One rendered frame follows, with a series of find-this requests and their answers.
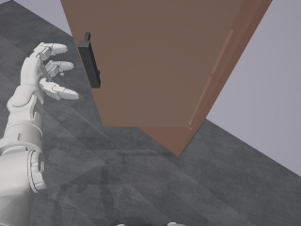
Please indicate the left robot forearm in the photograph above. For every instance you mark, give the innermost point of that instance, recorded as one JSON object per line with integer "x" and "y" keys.
{"x": 25, "y": 123}

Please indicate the robot left upper arm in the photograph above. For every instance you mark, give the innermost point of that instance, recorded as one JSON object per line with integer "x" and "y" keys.
{"x": 22, "y": 176}

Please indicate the handle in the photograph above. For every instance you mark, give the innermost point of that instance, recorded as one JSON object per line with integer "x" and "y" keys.
{"x": 86, "y": 53}

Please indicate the robot left hand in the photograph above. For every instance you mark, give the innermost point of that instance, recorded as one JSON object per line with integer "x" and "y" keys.
{"x": 33, "y": 71}

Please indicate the cupboard door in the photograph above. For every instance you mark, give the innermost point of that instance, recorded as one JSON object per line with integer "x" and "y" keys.
{"x": 154, "y": 56}

